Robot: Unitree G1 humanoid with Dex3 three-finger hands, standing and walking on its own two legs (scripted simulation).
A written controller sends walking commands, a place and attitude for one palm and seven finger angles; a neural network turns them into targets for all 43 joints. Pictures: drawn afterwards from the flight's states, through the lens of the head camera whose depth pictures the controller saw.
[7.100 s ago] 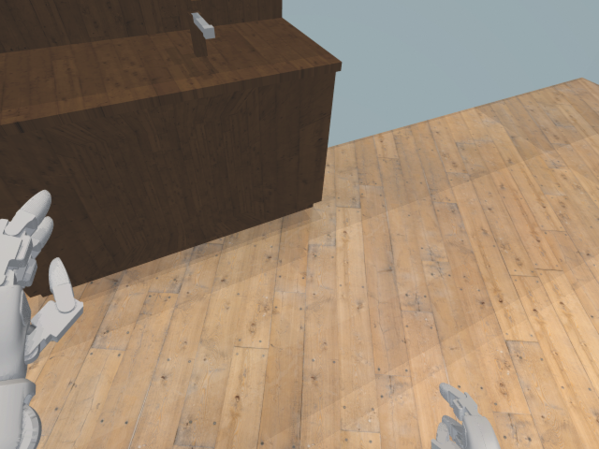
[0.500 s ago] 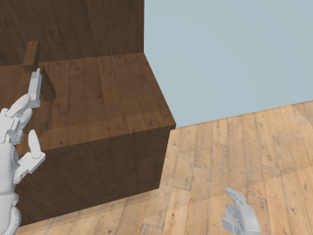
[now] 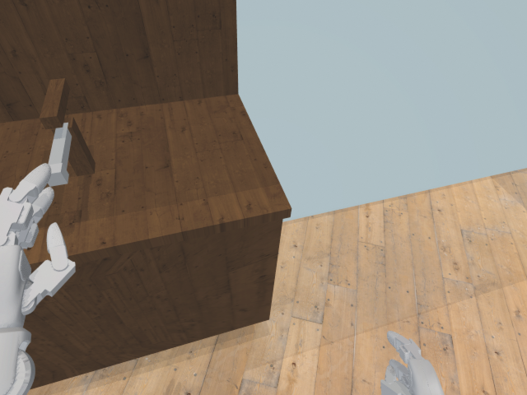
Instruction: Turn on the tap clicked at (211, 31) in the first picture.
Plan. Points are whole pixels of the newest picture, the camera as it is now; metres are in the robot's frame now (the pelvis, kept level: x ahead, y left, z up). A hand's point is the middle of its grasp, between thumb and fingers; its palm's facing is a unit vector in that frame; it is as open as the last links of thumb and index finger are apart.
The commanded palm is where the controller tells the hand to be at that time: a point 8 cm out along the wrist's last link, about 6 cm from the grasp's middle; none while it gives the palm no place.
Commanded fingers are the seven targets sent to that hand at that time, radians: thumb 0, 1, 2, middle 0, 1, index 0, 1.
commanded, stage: look again from close up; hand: left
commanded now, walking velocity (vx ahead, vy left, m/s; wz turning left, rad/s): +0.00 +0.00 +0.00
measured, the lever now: (56, 174) +0.42 +0.40 +0.08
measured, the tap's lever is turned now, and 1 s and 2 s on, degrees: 0 0 0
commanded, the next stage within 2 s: shuffle to correct the standing spot in 0.10 s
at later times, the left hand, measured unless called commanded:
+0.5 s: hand (57, 264) +0.22 +0.27 +0.14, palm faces +0.39 -0.85 -0.35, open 7.4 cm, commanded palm +0.17 +0.30 +0.17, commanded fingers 0.00 0.90 0.90 -0.20 -0.30 -0.20 -0.30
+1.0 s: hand (56, 198) +0.31 +0.31 +0.15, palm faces +0.44 -0.81 -0.38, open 7.4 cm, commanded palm +0.24 +0.34 +0.17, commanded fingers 0.00 0.90 0.90 -0.20 -0.30 -0.20 -0.30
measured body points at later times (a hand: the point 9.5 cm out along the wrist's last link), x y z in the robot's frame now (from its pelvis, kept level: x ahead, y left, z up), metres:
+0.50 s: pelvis +0.02 +0.02 -0.01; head +0.01 +0.03 +0.44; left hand +0.20 +0.31 +0.16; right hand +0.18 -0.22 -0.09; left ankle +0.02 +0.09 -0.75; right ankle -0.01 -0.12 -0.75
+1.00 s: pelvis +0.09 +0.06 -0.03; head +0.11 +0.07 +0.42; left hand +0.28 +0.35 +0.17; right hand +0.27 -0.17 -0.12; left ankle +0.13 +0.15 -0.75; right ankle +0.02 -0.07 -0.68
